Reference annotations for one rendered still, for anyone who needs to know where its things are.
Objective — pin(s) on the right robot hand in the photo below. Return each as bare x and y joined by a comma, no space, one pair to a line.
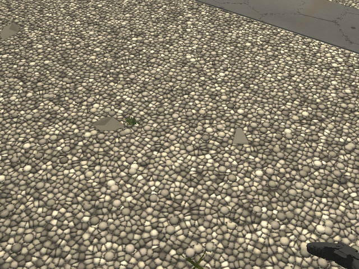
340,253

